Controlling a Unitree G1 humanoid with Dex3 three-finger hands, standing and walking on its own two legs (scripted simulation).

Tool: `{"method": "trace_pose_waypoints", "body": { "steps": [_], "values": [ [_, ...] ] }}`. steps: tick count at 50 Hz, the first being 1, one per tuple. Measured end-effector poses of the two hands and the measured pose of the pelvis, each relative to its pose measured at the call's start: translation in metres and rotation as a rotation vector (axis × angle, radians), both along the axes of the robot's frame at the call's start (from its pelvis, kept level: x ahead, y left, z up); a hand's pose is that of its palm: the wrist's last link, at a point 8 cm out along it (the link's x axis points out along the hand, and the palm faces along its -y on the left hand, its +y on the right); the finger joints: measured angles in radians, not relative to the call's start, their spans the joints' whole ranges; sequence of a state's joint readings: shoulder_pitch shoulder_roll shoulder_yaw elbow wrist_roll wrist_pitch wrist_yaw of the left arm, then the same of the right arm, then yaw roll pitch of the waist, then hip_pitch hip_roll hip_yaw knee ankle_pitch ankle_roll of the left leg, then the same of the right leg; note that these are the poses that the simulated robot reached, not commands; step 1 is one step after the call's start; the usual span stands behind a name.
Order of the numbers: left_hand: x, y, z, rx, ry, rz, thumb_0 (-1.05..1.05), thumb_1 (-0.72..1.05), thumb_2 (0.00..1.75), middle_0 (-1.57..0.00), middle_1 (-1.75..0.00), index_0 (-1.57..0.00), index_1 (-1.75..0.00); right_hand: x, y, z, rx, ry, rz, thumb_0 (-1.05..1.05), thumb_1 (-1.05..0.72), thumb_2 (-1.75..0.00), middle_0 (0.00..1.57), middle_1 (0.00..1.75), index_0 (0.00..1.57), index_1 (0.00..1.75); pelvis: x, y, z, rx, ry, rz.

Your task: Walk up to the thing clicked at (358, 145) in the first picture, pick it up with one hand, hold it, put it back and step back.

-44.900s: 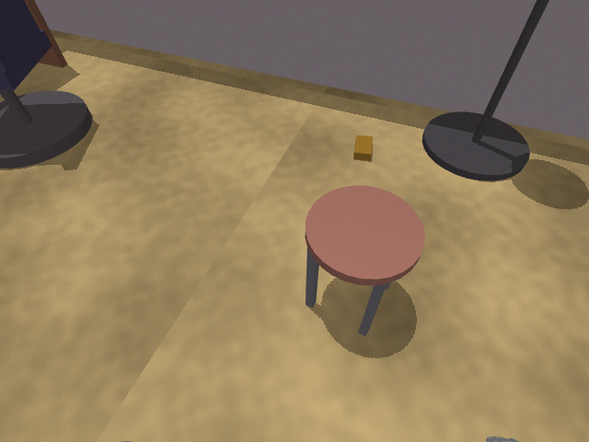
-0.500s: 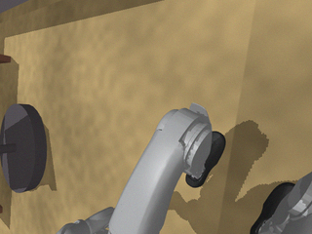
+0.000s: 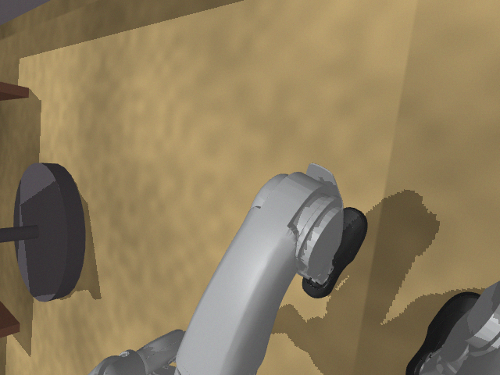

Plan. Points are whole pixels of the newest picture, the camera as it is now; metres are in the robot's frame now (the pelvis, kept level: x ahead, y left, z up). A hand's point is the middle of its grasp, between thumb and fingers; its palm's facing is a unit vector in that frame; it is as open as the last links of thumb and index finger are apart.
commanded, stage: close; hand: right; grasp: from above
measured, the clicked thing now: out of the picture +0.45 -0.35 -0.30
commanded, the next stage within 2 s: settle in 1.36 s
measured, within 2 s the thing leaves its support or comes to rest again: leaves its support in 1.82 s
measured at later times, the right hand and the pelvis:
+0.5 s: hand out of the picture +0.45 -0.33 -0.28, palm faces -0.07 +0.44 -0.89, open 11.6 cm; pelvis +0.00 +0.00 +0.00, yaw +0 degrees
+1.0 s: hand out of the picture +0.44 -0.34 -0.28, palm faces -0.07 +0.43 -0.90, open 11.6 cm; pelvis +0.00 +0.00 +0.00, yaw +0 degrees
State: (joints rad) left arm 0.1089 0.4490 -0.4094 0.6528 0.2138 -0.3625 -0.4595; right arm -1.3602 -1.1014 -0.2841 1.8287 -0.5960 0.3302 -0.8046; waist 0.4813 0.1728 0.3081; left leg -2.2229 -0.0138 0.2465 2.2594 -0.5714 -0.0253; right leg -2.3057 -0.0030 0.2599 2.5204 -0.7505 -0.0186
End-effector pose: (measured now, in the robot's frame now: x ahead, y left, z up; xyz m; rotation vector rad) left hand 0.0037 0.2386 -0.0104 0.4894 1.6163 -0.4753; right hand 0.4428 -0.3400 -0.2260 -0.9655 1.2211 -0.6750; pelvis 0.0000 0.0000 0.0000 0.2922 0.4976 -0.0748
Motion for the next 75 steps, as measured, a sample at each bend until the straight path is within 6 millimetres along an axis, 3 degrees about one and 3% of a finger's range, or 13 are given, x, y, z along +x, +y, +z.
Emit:
{"method": "trace_pose_waypoints", "body": {
  "steps": [21,75],
  "values": [
    [0.0021,-0.0001,0.0001,0.004,-0.022,-0.009,0.00,0.92,0.90,-0.20,-0.30,-0.19,-0.30,0.0007,-0.0005,0.0033,-0.012,-0.001,0.012,-0.01,0.14,-0.61,0.38,0.86,0.44,0.77,-0.0010,-0.0005,0.0009,0.003,-0.005,0.003],
    [0.0038,0.0002,0.0016,-0.002,-0.024,-0.033,0.00,0.92,0.90,-0.20,-0.30,-0.19,-0.30,0.0001,0.0000,0.0037,-0.028,-0.004,0.022,-0.01,0.20,-0.65,0.44,0.83,0.50,0.74,-0.0008,0.0002,0.0014,0.006,-0.012,0.000]
  ]
}}
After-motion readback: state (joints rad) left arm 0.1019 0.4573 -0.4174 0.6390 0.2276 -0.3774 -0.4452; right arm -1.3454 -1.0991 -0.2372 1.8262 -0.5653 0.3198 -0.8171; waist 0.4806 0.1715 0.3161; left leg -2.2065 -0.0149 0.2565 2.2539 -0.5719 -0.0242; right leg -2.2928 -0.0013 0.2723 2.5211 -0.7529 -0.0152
